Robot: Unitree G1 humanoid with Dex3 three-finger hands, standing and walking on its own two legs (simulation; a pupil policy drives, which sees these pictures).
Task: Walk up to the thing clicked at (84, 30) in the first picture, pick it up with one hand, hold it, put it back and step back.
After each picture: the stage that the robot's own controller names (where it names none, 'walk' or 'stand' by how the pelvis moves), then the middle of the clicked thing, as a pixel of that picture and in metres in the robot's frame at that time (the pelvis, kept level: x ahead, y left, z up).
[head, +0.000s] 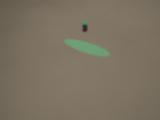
stand; (84, 26) +1.74 -0.03 -0.72
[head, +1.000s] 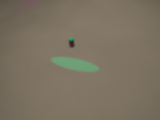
walk; (71, 42) +1.58 +0.26 -0.70
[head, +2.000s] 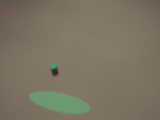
walk; (54, 69) +1.02 +0.38 -0.71
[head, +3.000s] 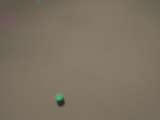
walk; (60, 99) +0.67 +0.28 -0.71
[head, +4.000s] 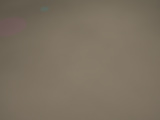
walk; out of the picture +0.46 +0.18 -0.71
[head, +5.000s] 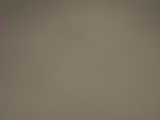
stand; out of the picture +0.40 +0.19 -0.72
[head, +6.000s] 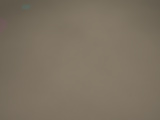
stand; out of the picture +0.38 +0.20 -0.73
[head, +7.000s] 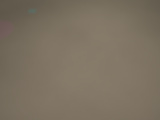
stand; out of the picture +0.39 +0.19 -0.73
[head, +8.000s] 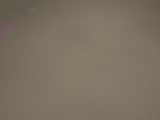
stand; out of the picture +0.38 +0.18 -0.73
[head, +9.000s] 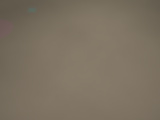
go down; out of the picture +0.38 +0.18 -0.73
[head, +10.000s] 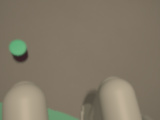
go down; (19, 51) +0.48 +0.21 -0.31
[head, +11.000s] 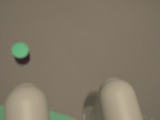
approach; (21, 54) +0.47 +0.21 -0.31
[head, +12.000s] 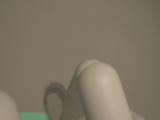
close in; out of the picture +0.46 +0.27 -0.23
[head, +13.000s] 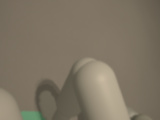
close; out of the picture +0.45 +0.27 -0.23
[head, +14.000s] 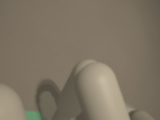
lift; out of the picture +0.42 +0.25 -0.24
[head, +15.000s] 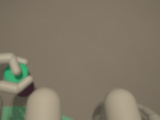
lift; (20, 81) +0.33 +0.22 -0.09
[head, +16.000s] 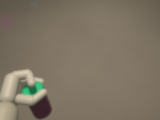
hold; (37, 100) +0.31 +0.16 +0.01
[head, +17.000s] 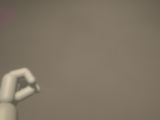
hold; out of the picture +0.31 +0.23 -0.57
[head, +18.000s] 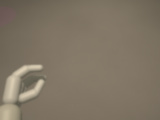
stand; out of the picture +0.35 +0.29 -0.71
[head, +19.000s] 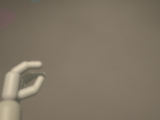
stand; out of the picture +0.35 +0.29 -0.71
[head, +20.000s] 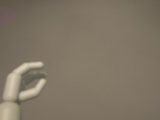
stand; out of the picture +0.36 +0.29 -0.70
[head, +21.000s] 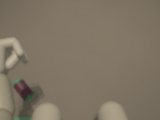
crouch; (23, 89) +0.40 +0.30 -0.49
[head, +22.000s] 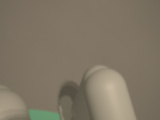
lower; out of the picture +0.39 +0.36 -0.27
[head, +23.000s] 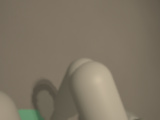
lower; out of the picture +0.37 +0.38 -0.26
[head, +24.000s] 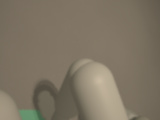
lower; out of the picture +0.37 +0.38 -0.26
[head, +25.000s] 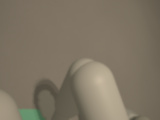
lower; out of the picture +0.37 +0.38 -0.26
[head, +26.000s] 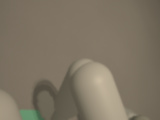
lower; out of the picture +0.37 +0.38 -0.26
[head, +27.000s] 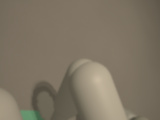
open; out of the picture +0.38 +0.37 -0.26
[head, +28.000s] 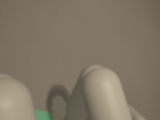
stand; out of the picture +0.34 +0.39 -0.27
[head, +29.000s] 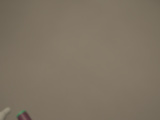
stand; out of the picture +0.35 +0.32 -0.62
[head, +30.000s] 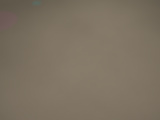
stand; out of the picture +0.34 +0.33 -0.69
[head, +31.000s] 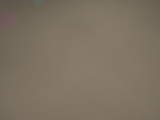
stand; out of the picture +0.33 +0.32 -0.69
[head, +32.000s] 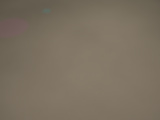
stand; out of the picture +0.36 +0.30 -0.75
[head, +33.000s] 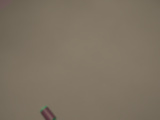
walk; (48, 114) +0.41 +0.27 -0.72
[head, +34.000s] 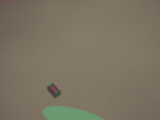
walk; (53, 89) +0.65 +0.28 -0.73
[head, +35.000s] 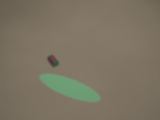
stand; (52, 60) +1.01 +0.27 -0.73
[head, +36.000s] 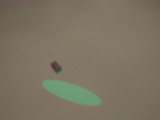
stand; (56, 66) +1.07 +0.27 -0.75
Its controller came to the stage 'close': yes
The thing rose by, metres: 0.69
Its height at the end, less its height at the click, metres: -0.02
